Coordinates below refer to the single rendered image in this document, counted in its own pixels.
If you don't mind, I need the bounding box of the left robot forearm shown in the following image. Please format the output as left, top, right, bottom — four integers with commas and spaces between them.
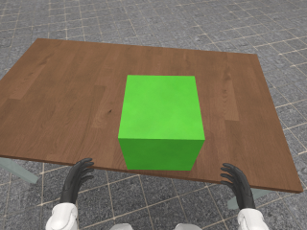
45, 202, 78, 230

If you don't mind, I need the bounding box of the table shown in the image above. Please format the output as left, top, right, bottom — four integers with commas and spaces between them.
0, 37, 304, 210

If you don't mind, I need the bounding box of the carton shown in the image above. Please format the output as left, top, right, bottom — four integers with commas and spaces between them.
118, 75, 205, 171

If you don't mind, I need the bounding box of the right robot forearm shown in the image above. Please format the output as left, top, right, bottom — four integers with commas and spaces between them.
237, 208, 270, 230

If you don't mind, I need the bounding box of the right robot hand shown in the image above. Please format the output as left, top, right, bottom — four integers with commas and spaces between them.
220, 163, 256, 210

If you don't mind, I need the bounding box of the left robot hand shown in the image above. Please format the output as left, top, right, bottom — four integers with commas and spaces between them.
59, 157, 94, 204

